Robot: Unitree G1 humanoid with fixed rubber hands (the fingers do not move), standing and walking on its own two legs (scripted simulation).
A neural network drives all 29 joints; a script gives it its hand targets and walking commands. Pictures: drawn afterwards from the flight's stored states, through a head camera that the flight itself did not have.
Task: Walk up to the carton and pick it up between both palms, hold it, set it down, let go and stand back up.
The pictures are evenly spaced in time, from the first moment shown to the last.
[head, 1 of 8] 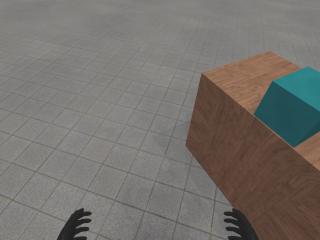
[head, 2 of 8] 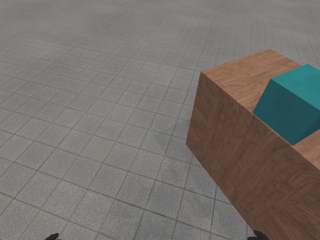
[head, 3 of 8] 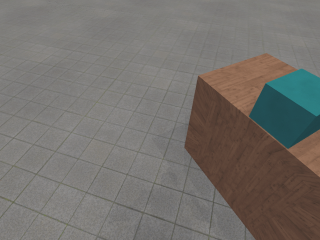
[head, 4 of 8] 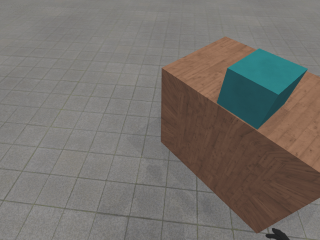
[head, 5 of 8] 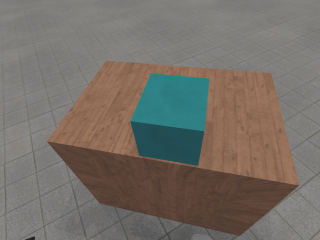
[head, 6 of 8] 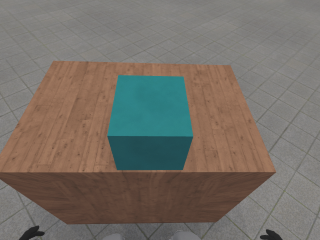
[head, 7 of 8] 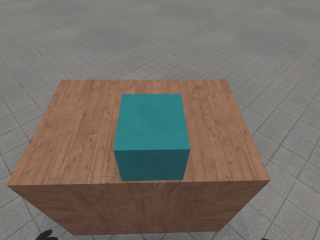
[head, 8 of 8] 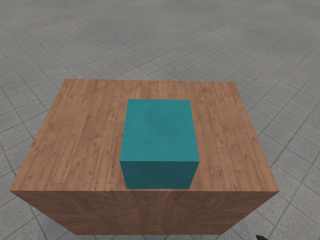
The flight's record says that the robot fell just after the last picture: no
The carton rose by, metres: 0.00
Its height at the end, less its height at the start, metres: +0.00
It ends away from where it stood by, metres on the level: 0.00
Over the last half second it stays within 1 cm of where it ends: yes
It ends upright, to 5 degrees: yes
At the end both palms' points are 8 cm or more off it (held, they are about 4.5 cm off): yes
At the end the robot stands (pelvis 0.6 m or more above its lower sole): yes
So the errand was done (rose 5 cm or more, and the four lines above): no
